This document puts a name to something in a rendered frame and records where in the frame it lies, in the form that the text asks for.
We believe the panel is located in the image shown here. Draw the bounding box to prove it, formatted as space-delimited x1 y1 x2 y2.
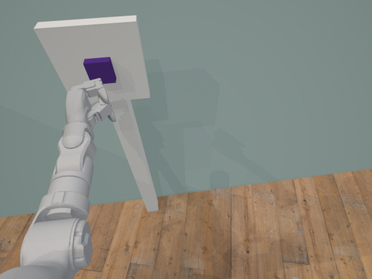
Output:
34 15 158 212

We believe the button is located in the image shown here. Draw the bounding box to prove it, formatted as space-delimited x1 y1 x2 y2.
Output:
83 57 116 84

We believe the robot left hand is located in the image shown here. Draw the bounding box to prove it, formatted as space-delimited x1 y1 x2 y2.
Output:
65 78 116 130

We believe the left robot forearm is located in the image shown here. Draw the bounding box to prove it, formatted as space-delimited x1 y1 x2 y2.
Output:
20 122 96 266

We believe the robot left upper arm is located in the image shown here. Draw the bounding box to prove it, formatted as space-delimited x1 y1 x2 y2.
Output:
0 218 93 279

